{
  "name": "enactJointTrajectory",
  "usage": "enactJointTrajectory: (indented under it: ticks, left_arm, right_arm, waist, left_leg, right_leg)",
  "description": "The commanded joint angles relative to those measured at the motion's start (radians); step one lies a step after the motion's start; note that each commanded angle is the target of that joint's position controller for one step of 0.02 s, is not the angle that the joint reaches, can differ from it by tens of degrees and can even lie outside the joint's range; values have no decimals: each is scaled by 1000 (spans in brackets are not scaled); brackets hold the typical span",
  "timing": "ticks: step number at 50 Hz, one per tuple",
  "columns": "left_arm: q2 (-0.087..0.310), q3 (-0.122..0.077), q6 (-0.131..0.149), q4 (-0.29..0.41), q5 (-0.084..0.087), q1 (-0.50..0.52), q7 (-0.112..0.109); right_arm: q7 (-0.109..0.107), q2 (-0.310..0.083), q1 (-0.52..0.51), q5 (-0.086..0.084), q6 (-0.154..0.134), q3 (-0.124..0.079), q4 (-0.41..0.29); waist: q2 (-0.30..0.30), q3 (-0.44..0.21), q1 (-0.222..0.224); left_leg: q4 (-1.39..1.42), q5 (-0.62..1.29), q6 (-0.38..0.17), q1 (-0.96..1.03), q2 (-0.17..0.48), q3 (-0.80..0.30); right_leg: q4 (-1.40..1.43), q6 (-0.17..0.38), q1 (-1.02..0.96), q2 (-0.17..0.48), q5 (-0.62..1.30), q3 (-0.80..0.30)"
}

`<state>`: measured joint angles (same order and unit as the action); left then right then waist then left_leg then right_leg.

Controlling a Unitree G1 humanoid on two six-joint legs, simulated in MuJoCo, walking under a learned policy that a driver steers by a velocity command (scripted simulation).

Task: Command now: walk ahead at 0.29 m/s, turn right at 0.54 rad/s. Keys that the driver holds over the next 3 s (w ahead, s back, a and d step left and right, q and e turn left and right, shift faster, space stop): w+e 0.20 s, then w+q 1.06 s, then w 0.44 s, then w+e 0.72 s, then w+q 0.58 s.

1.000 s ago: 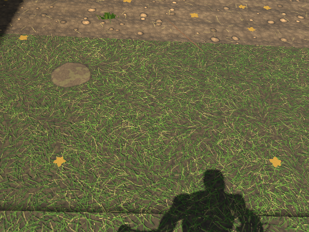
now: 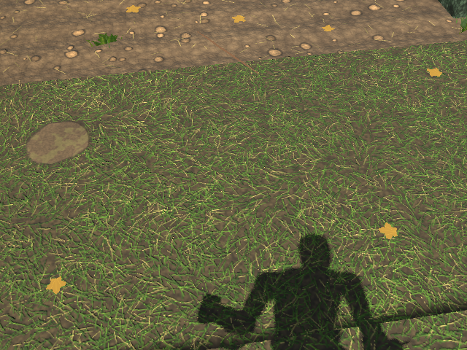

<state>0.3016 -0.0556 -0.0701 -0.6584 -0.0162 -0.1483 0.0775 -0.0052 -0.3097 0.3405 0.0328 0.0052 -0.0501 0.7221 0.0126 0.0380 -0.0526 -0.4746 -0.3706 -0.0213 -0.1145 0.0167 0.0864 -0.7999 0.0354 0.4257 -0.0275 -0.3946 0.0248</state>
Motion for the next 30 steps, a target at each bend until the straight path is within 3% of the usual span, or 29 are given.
enactJointTrajectory:
  ticks: [1,3,4,5,6,7,9,11,14,17,18,20,23,24,25,26,27,28,29,30]
  left_arm:
    - [72,-10,24,110,1,118,0]
    - [74,-15,36,73,-8,5,-14]
    - [104,-30,44,22,-14,-135,-29]
    - [215,-61,53,6,-19,-290,-43]
    - [284,-63,56,24,3,-310,-38]
    - [225,-49,51,-2,8,-305,-45]
    - [154,-25,56,-13,1,-226,-55]
    - [124,-13,76,-11,1,-162,-61]
    - [118,-10,105,-61,12,-208,-58]
    - [108,-6,113,-102,14,-272,-66]
    - [106,-3,113,-114,15,-285,-71]
    - [110,-1,121,-137,10,-301,-75]
    - [104,2,129,-173,-3,-313,-82]
    - [105,4,135,-164,-13,-287,-85]
    - [117,4,140,-160,-10,-248,-87]
    - [138,0,134,-178,-6,-251,-100]
    - [147,0,125,-190,-17,-255,-110]
    - [153,1,116,-188,-16,-221,-117]
    - [92,16,119,-161,-17,-250,-117]
    - [48,16,127,-125,-13,-307,-90]
  right_arm:
    - [9,-180,20,-11,-23,-50,-28]
    - [5,-181,-3,-22,-24,-50,-24]
    - [2,-163,-2,-17,-27,-43,-23]
    - [11,-95,-24,-15,-27,-23,-72]
    - [24,-75,-119,13,-28,-17,-136]
    - [31,-126,-165,27,-25,-28,-131]
    - [40,-112,-120,11,-41,-25,-93]
    - [46,-104,-34,23,-37,-20,-35]
    - [53,-80,-42,9,-19,-15,-5]
    - [47,-51,-164,-1,-17,-1,-22]
    - [53,-48,-224,1,-21,1,-36]
    - [61,-25,-277,-6,-20,11,-44]
    - [62,-38,-304,-9,-18,13,-43]
    - [60,-58,-255,-7,-21,4,-16]
    - [53,-70,-190,-3,-23,-2,8]
    - [44,-77,-128,-3,-18,-5,20]
    - [38,-92,-11,-8,-19,-14,58]
    - [33,-98,131,-6,-30,-19,92]
    - [25,-173,221,-3,-33,-38,97]
    - [31,-203,145,-22,-30,-40,62]
  waist:
    - [126,19,-16]
    - [104,-18,51]
    - [40,-79,113]
    - [-204,-165,182]
    - [-274,-138,189]
    - [-137,-22,187]
    - [-54,66,95]
    - [-98,31,38]
    - [-96,8,27]
    - [-92,29,69]
    - [-70,48,87]
    - [-88,58,104]
    - [-85,75,94]
    - [-79,38,79]
    - [-78,21,38]
    - [-104,13,5]
    - [-97,-47,-40]
    - [-74,-91,-114]
    - [83,-197,-112]
    - [247,-240,2]
  left_leg:
    - [165,160,-133,-14,249,-174]
    - [20,234,-99,-105,219,-89]
    - [-181,309,-70,-201,177,-19]
    - [-566,123,-6,-448,73,103]
    - [-701,-227,12,-738,-67,-48]
    - [-758,-180,0,-813,9,-140]
    - [-658,-15,-1,-711,64,-138]
    - [-590,98,26,-560,72,-104]
    - [-544,187,35,-519,62,-62]
    - [-432,291,23,-563,62,-56]
    - [-367,334,17,-564,53,-55]
    - [-277,373,2,-502,14,-35]
    - [-258,307,-36,-438,-29,-41]
    - [-315,339,-60,-352,-69,-2]
    - [-291,281,-83,-245,-95,9]
    - [-202,107,-99,-191,-108,-22]
    - [-163,58,-120,-109,-135,-23]
    - [-37,93,-159,38,-101,-81]
    - [27,49,-233,212,144,-413]
    - [120,139,-409,408,316,-960]
  right_leg:
    - [113,23,-17,-20,1,57]
    - [234,49,-222,-73,64,93]
    - [277,73,-411,-84,41,48]
    - [452,167,-614,186,-277,-405]
    - [647,269,-646,375,-375,-892]
    - [604,290,-598,371,-334,-781]
    - [574,237,-419,267,-30,-545]
    - [594,198,-335,177,272,-390]
    - [592,184,-325,146,571,-257]
    - [599,151,-370,142,643,-193]
    - [606,134,-368,139,662,-175]
    - [615,118,-359,137,677,-127]
    - [614,114,-380,189,757,-93]
    - [583,109,-375,191,878,-62]
    - [511,92,-347,176,1038,-20]
    - [408,76,-388,192,1156,-30]
    - [245,71,-436,202,1229,-26]
    - [11,59,-366,188,1126,14]
    - [-363,40,-211,92,553,77]
    - [-609,-8,196,-106,-151,-23]
